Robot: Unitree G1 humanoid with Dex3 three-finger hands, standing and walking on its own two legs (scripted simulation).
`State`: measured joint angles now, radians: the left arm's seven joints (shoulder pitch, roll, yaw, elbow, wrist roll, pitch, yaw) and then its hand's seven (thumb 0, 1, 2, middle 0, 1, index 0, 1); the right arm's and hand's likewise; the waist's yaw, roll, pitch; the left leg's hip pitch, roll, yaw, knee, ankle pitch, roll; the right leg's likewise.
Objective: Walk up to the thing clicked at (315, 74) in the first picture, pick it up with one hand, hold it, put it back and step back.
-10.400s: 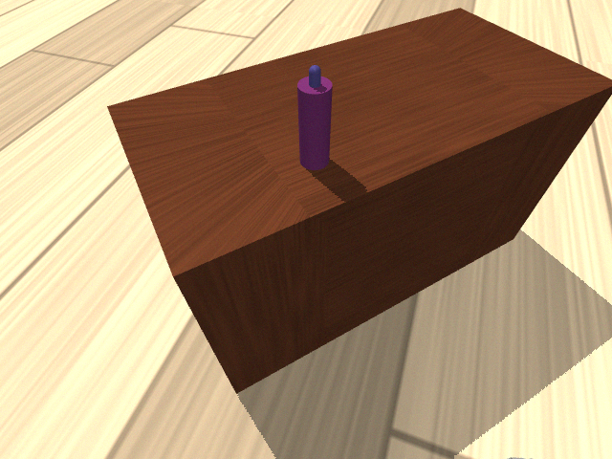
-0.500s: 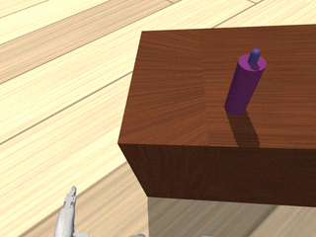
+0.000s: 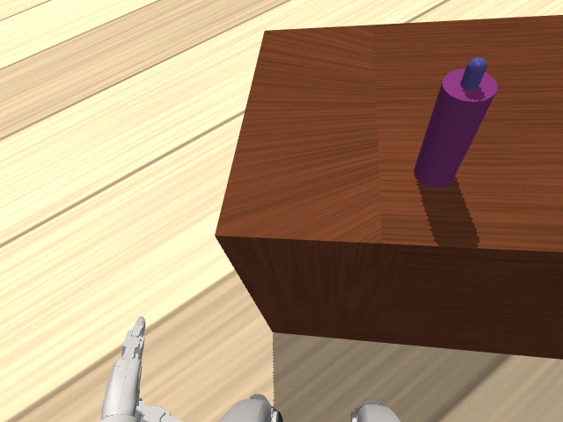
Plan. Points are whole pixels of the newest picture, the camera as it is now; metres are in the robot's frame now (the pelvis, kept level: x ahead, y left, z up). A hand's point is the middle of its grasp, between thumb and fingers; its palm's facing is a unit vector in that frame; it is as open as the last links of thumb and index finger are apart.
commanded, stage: go down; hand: right
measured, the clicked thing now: (452, 126) +0.51 -0.20 +0.07
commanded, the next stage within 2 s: approach in 0.78 s
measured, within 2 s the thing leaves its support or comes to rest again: neither
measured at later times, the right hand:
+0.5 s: hand out of the picture +0.42 -0.39 +0.15, palm faces +0.19 +0.98 +0.02, open 17.5 cm
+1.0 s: hand out of the picture +0.41 -0.39 +0.14, palm faces +0.19 +0.98 +0.03, open 17.4 cm
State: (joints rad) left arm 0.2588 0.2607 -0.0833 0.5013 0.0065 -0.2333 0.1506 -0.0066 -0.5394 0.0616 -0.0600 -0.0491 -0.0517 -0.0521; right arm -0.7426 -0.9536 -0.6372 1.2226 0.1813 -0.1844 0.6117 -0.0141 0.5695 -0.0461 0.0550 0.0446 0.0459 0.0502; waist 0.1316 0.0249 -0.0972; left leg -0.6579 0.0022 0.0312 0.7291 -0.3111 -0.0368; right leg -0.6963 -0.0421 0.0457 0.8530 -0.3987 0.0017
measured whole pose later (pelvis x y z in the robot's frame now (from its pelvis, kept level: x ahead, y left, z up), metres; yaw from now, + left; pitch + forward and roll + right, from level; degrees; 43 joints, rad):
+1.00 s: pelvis +0.00 +0.00 -0.01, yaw +0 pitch +15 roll +4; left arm 0.29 0.27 -0.08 0.43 0.00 -0.22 0.14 -0.01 -0.54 0.06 -0.06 -0.04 -0.05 -0.05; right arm -0.76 -0.97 -0.65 1.23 0.16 -0.16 0.61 -0.01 0.52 -0.05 0.06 0.04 0.05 0.05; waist 0.14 0.02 -0.12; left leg -0.70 0.00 0.03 0.77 -0.33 -0.03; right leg -0.73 -0.05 0.05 0.89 -0.42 0.00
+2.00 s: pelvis -0.01 +0.01 -0.04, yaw +1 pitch +19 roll +3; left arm 0.41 0.24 0.03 0.11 0.03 -0.09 0.01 -0.01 -0.53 0.04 -0.07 -0.05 -0.06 -0.05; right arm -0.76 -0.50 -0.48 1.05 0.10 -0.32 0.20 -0.01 0.50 -0.05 0.05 0.04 0.04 0.05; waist 0.18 0.02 -0.13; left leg -0.91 0.00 0.02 1.00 -0.42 -0.03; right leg -0.92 -0.05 0.04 1.08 -0.49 0.01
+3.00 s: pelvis +0.00 +0.00 -0.04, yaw +1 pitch +20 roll +3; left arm 0.40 0.22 0.03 0.08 0.04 -0.07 -0.02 -0.01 -0.52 0.04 -0.06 -0.05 -0.06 -0.04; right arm -0.81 -0.50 -0.47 1.10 0.06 -0.35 0.15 -0.01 0.21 -0.69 0.85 0.79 0.88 0.80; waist 0.20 0.01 -0.15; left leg -0.92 0.00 0.01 0.99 -0.42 -0.04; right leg -0.93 -0.05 0.03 1.08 -0.50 0.01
